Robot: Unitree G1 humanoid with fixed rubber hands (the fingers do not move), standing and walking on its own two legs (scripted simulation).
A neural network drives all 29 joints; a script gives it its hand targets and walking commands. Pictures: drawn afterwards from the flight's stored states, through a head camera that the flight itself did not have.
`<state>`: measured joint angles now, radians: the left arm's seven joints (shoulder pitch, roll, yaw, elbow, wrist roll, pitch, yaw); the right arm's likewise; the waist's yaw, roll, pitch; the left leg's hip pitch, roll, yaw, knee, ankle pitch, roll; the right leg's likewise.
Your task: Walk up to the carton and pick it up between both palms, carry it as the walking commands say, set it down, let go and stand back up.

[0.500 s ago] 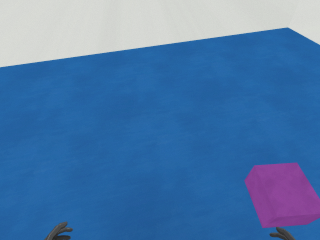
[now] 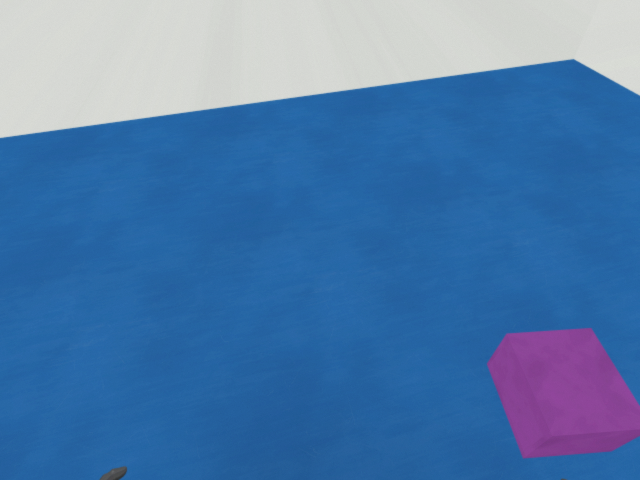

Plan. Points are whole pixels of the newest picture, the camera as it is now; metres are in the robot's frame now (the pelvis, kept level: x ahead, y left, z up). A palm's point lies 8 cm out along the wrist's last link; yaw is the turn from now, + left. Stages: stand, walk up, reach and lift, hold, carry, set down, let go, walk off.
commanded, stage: stand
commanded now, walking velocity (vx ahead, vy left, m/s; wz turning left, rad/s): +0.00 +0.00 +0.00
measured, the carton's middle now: (558, 391) +0.54 -0.66 -0.68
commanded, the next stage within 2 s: walk up in 0.42 s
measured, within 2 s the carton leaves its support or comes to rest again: neither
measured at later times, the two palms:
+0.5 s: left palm out of the picture +0.10 +0.31 -0.10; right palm out of the picture +0.11 -0.31 -0.10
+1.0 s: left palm out of the picture +0.14 +0.23 -0.13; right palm out of the picture -0.02 -0.27 -0.13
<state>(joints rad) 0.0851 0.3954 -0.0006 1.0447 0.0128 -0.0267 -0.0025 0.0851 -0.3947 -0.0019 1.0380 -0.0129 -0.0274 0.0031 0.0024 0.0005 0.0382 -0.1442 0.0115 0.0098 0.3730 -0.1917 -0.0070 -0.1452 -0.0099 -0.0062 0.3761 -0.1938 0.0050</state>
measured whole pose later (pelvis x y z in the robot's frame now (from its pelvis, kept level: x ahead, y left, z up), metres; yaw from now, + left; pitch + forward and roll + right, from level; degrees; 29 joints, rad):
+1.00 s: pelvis -0.02 +0.01 +0.00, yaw -14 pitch +0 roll -1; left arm 0.10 0.26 0.05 0.88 0.02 0.09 -0.05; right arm 0.17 -0.26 -0.06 0.94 -0.02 0.02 -0.04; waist 0.00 0.02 0.12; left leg -0.21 0.14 0.20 0.48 -0.25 -0.02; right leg -0.40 -0.04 -0.05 0.84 -0.42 0.06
